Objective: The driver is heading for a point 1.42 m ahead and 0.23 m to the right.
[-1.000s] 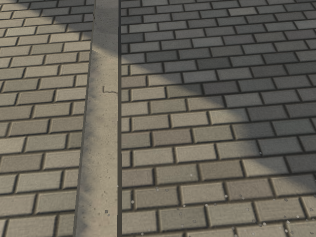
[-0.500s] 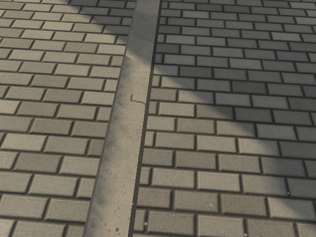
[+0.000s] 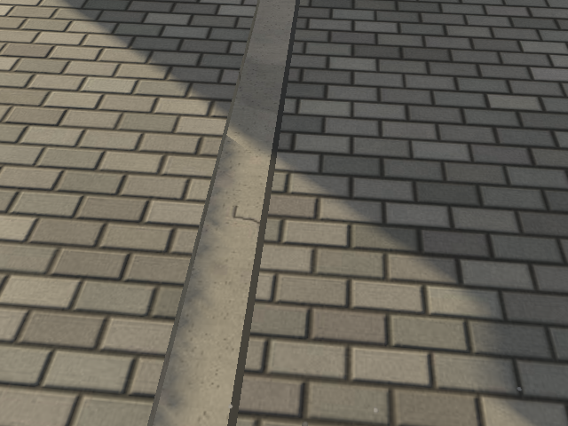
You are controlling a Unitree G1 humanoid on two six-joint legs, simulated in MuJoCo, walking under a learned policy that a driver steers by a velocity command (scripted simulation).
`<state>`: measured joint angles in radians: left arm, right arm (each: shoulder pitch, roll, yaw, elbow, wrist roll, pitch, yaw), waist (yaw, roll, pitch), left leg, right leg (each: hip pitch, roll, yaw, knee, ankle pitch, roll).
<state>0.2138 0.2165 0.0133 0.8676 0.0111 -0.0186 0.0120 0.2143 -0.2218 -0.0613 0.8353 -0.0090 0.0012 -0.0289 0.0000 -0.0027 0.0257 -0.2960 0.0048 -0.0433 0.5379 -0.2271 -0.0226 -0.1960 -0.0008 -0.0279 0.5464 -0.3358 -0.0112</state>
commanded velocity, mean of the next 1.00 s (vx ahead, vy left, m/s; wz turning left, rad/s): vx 0.00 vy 0.00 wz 0.00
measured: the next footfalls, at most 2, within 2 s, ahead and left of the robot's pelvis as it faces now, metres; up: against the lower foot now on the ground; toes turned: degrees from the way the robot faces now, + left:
left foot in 1.50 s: +0.13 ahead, +0.14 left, +0.00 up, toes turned +3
right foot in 2.00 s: +0.51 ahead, -0.09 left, +0.00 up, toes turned -3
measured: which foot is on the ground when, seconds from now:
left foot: down 0.00-1.00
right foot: down 0.00-1.00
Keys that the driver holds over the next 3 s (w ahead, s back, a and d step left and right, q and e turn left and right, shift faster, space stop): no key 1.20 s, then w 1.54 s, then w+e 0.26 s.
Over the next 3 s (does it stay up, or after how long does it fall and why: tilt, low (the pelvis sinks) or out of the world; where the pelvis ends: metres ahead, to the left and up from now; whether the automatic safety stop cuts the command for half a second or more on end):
stays up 0.89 0.05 0.01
